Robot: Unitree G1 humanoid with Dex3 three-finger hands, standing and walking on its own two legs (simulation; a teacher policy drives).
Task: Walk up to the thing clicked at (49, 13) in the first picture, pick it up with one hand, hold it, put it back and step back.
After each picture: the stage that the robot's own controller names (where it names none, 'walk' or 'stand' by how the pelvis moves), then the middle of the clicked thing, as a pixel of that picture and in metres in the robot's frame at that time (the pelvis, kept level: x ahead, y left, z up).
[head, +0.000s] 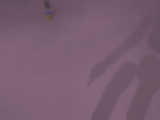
stand; (48, 15) +1.83 +0.42 -0.72
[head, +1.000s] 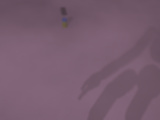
walk; (64, 22) +1.74 +0.17 -0.70
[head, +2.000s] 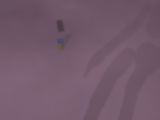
walk; (60, 44) +1.23 +0.19 -0.71
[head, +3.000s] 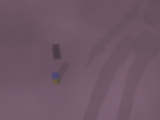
walk; (55, 78) +0.82 +0.22 -0.71
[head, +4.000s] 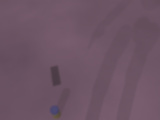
stand; (55, 112) +0.51 +0.23 -0.70
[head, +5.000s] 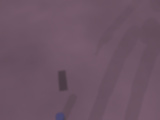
stand; (60, 119) +0.45 +0.20 -0.72
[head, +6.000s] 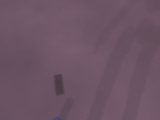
stand; out of the picture +0.44 +0.21 -0.72
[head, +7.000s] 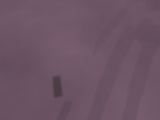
stand; out of the picture +0.41 +0.22 -0.73
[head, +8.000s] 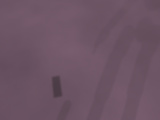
stand; out of the picture +0.40 +0.22 -0.73
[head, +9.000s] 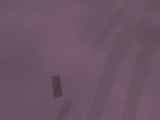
stand; out of the picture +0.40 +0.22 -0.73
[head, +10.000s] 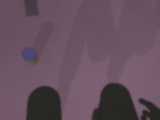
go down; (30, 57) +0.49 +0.22 -0.39
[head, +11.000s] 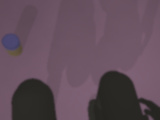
go down; (13, 45) +0.50 +0.24 -0.30
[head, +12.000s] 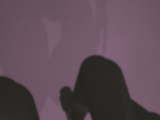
close in; out of the picture +0.48 +0.28 -0.23
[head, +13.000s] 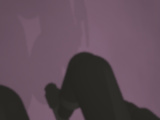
close; out of the picture +0.47 +0.30 -0.23
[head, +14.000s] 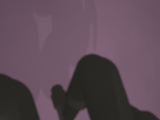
lift; out of the picture +0.44 +0.27 -0.23
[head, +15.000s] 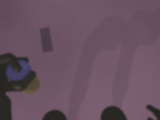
lift; (24, 78) +0.35 +0.19 -0.03
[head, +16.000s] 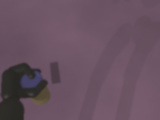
hold; (36, 88) +0.33 +0.17 -0.01
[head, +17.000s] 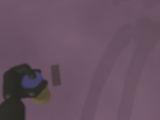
hold; (37, 88) +0.33 +0.17 -0.01
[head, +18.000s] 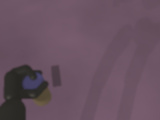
crouch; (38, 90) +0.33 +0.17 -0.02
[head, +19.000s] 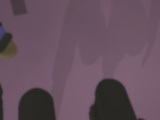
crouch; (1, 43) +0.47 +0.23 -0.10
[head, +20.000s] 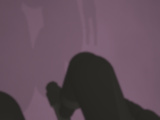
lower; out of the picture +0.54 +0.41 -0.26
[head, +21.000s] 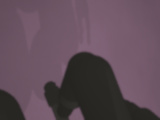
lower; out of the picture +0.54 +0.42 -0.26
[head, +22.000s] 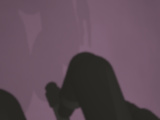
lower; out of the picture +0.53 +0.43 -0.26
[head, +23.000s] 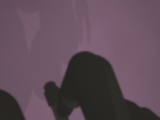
lower; out of the picture +0.52 +0.44 -0.26
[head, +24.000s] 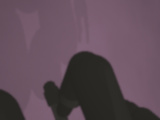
loosen; out of the picture +0.51 +0.45 -0.26
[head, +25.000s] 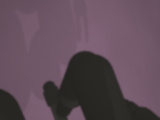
withdraw; out of the picture +0.51 +0.46 -0.26
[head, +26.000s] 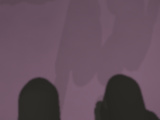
walk; out of the picture +0.51 +0.48 -0.34
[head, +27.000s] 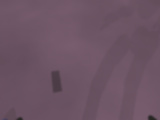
stand; out of the picture +0.42 +0.55 -0.68
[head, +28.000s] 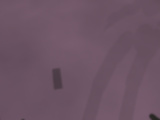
stand; out of the picture +0.39 +0.68 -0.69
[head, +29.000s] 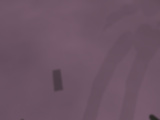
stand; out of the picture +0.33 +0.80 -0.69
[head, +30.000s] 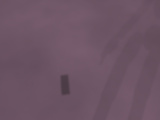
stand; out of the picture +0.33 +0.91 -0.75
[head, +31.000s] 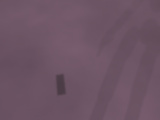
stand; out of the picture +0.23 +1.04 -0.75
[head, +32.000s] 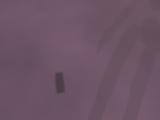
walk; out of the picture +0.19 +1.15 -0.75
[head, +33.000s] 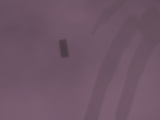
walk; out of the picture +0.34 +1.21 -0.73
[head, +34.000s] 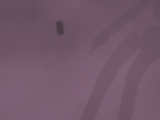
walk; out of the picture +0.66 +1.35 -0.73
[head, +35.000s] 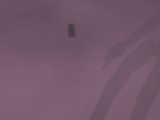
stand; out of the picture +0.74 +1.43 -0.73
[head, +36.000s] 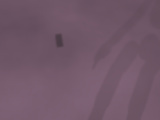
stand; out of the picture +0.60 +1.54 -0.75
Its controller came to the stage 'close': yes
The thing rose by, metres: 0.70
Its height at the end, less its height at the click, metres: -0.02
